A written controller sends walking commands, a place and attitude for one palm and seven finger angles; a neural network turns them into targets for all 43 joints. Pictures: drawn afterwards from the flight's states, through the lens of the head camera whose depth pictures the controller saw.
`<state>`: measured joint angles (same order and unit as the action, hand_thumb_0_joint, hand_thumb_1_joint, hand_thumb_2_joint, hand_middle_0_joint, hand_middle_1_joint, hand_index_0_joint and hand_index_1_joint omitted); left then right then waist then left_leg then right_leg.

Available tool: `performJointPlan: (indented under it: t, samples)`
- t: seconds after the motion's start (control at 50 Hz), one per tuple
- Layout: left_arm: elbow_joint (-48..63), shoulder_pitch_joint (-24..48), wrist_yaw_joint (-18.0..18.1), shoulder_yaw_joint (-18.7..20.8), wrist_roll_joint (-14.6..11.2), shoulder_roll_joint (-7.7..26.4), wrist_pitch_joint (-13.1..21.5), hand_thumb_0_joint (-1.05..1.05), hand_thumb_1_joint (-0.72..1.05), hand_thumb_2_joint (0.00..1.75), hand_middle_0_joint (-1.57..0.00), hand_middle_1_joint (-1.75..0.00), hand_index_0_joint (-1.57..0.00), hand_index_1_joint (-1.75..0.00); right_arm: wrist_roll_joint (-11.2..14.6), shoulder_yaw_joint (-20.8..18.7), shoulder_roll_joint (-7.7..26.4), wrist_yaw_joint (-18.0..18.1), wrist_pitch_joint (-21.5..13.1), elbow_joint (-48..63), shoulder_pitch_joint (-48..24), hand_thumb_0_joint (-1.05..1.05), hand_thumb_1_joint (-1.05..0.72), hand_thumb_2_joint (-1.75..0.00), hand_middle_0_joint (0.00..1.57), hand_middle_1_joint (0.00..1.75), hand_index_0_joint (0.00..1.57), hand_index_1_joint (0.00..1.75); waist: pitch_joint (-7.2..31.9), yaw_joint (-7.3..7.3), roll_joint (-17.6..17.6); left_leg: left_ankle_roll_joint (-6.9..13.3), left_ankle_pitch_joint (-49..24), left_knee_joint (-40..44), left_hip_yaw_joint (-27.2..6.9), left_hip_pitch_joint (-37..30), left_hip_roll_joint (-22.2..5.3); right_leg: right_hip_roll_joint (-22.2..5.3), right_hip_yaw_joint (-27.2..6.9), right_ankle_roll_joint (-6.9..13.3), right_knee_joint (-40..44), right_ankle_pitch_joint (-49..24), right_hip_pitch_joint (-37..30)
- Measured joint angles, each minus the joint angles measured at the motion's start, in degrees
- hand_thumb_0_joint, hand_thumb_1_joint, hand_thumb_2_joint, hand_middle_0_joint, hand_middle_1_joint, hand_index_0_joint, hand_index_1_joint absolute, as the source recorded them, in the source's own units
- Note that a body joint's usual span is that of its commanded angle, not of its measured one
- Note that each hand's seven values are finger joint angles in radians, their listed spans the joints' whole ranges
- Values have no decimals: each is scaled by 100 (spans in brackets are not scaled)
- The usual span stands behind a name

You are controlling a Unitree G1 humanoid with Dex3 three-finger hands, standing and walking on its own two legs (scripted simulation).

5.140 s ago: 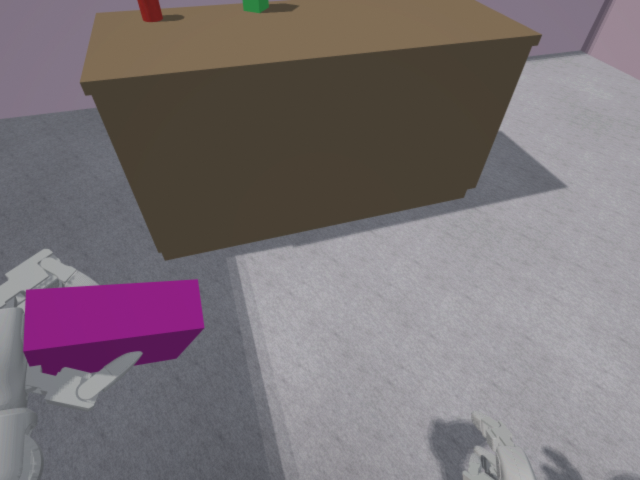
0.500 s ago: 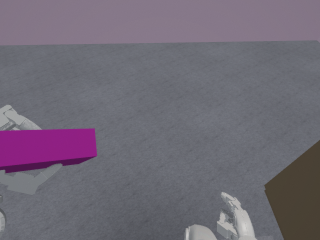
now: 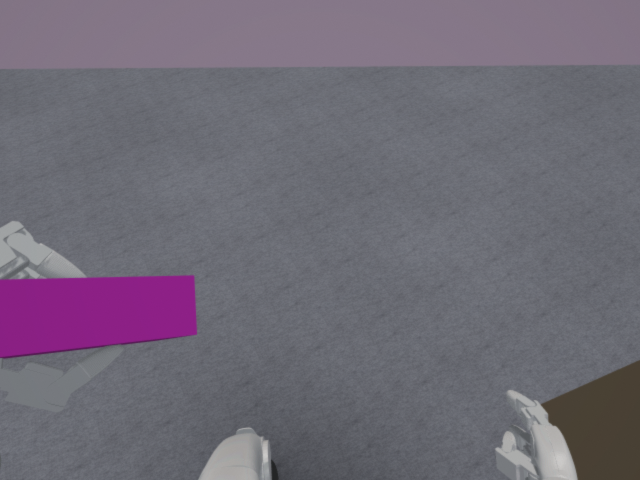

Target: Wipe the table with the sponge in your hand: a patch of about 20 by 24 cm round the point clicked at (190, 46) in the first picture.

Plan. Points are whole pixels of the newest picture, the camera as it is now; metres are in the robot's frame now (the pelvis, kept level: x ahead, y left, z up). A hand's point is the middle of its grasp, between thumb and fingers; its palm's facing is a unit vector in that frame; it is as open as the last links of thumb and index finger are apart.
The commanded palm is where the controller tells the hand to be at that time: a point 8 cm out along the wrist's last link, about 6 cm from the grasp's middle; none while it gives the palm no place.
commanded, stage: turn to face it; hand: left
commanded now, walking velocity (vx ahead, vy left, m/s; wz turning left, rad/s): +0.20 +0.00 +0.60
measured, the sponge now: (121, 316) +0.24 +0.18 +0.16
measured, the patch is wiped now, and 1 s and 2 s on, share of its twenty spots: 0.00 0.00 0.00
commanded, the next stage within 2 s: none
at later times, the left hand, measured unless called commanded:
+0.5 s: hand (91, 223) +0.31 +0.21 +0.20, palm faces +0.43 -0.78 -0.45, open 9.2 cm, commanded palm +0.27 +0.24 +0.17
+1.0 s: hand (242, 200) +0.35 +0.08 +0.18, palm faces +0.12 -0.85 -0.52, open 9.2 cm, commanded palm +0.31 +0.13 +0.17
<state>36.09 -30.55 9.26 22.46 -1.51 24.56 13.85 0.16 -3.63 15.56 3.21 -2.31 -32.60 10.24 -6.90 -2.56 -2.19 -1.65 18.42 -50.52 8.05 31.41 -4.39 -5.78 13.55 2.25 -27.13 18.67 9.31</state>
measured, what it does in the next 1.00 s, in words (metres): steps on the spot, turning right: left foot, then right foot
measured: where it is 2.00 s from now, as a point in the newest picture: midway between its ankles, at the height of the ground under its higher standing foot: outside the picture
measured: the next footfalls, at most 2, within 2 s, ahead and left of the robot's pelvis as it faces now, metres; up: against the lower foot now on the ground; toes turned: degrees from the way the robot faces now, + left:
left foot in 0.14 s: +0.16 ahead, +0.13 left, +0.00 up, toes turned +12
right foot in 0.54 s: +0.18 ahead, -0.15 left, +0.00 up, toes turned -13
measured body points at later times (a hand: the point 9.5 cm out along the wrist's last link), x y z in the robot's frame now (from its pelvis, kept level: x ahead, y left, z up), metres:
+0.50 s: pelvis +0.10 -0.03 -0.01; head +0.12 -0.05 +0.44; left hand +0.28 +0.25 +0.22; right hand +0.30 -0.20 -0.10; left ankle +0.12 +0.12 -0.74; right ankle +0.14 -0.14 -0.72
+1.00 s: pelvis +0.06 -0.08 -0.01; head +0.09 -0.11 +0.44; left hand +0.33 +0.13 +0.21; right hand +0.13 -0.38 -0.10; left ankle +0.09 +0.09 -0.70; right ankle +0.14 -0.14 -0.74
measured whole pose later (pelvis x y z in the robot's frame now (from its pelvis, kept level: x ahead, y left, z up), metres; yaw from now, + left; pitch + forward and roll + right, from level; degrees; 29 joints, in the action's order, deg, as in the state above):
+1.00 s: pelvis +0.06 -0.08 -0.01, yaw -20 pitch +2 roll +4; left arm 30.7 -30.6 9.0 26.0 -3.9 24.8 12.5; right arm 0.9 -3.0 15.9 0.4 2.1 -32.9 10.1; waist -2.0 -0.6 -1.2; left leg -4.5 27.0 -49.4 1.1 22.7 -0.9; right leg 6.5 -4.4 6.8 -24.7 3.4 22.8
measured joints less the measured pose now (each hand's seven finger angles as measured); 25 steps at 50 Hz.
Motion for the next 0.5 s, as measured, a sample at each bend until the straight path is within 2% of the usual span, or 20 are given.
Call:
performJointPlan:
  t: [0.06, 0.1, 0.12, 0.14, 0.16, 0.18, 0.2, 0.24, 0.28, 0.34, 0.42, 0.5]
  samples:
    - [172, -223, 83, 284, -64, 150, 33, 0, -42, 102, -85, -135, -85, -135, 14, -54, -23, -13, 51, 115, 156, 1, -90, -90, 20, 30, 20, 30, 24, 64, -69, 25, -101, 953, 294, -282, 80, -86, 54, -94, -134, 251, -112]
    - [170, -294, 145, 364, -91, 130, 4, 0, -42, 102, -85, -135, -85, -135, 16, -45, -64, -9, 73, 136, 241, 1, -90, -90, 20, 30, 20, 30, 82, 106, -137, 65, -395, 1581, 526, -624, 246, -235, 66, -189, -536, 552, -100]
    - [154, -307, 172, 369, -94, 81, -17, 0, -42, 102, -85, -135, -85, -135, 16, -34, -63, 0, 77, 159, 269, 1, -90, -90, 20, 30, 20, 30, 117, 132, -109, 123, -676, 1912, 595, -874, 313, -311, 75, -240, -993, 719, 4]
    - [117, -297, 191, 364, -102, 24, -19, 0, -42, 102, -85, -135, -85, -135, 8, -32, -60, 13, 68, 174, 262, 1, -90, -90, 20, 30, 20, 30, 156, 164, -2, 357, -1147, 2039, 522, -1041, 295, -329, 21, -300, -1669, 759, 225]
    - [-10, -161, 202, 339, -99, 13, -28, 0, -42, 102, -85, -135, -85, -135, 9, -41, -166, 33, 67, 105, 174, 1, -90, -90, 20, 30, 20, 30, 128, 157, -21, 516, -1053, 1757, 491, -1008, 305, -307, -261, -347, -2475, 996, 506]
    - [-183, 38, 198, 277, -65, 10, -52, 0, -42, 102, -85, -135, -85, -135, 19, -8, -292, 33, 67, 18, 80, 1, -90, -90, 20, 30, 20, 30, 81, 162, -39, 575, -785, 1511, 443, -1015, 304, -177, -598, -349, -3250, 1249, 791]
    - [-378, 236, 161, 207, -37, 3, -74, 0, -42, 102, -85, -135, -85, -135, 20, 77, -414, 14, 62, -73, -3, 1, -90, -90, 20, 30, 20, 30, 64, 172, -60, 570, -556, 1410, 390, -1066, 300, -45, -844, -352, -3864, 1314, 1069]
    - [-656, 549, 79, 72, 7, -48, -174, 0, -42, 102, -85, -135, -85, -135, 32, 278, -638, -51, 52, -192, -113, 1, -90, -90, 20, 30, 20, 30, 99, 203, -84, 494, -377, 1415, 284, -1167, 259, 99, -1056, -382, -4490, 1162, 1562]
    - [-629, 676, 29, -9, 43, -125, -280, 0, -42, 102, -85, -135, -85, -135, 21, 461, -824, -109, -10, -212, -177, 1, -90, -90, 20, 30, 20, 30, 118, 280, -102, 377, -422, 1543, 238, -1283, 176, 102, -1100, -417, -4416, 822, 1923]
    - [-231, 623, -27, -108, 47, -254, -249, 0, -42, 102, -85, -135, -85, -135, -14, 632, -988, -192, -222, -141, -192, 1, -90, -90, 21, 30, 20, 30, 117, 449, -47, 295, -476, 1767, 255, -1466, 23, 23, -988, -461, -3555, 310, 2108]
    - [-11, 528, -82, -150, 43, -349, -26, 0, -42, 102, -85, -135, -85, -135, -54, 689, -998, -261, -474, -49, -156, 1, -90, -90, 21, 30, 21, 30, 203, 636, 262, 134, -500, 1971, 312, -1634, -256, 77, -749, -555, -2469, 116, 1912]
    - [-572, 673, -114, -47, 16, -337, -26, 0, -42, 102, -85, -135, -85, -135, -44, 639, -883, -277, -482, 10, -162, 1, -90, -90, 21, 30, 21, 30, 304, 737, 545, -89, -388, 1866, 448, -1666, -543, 226, -618, -612, -1645, 97, 1459]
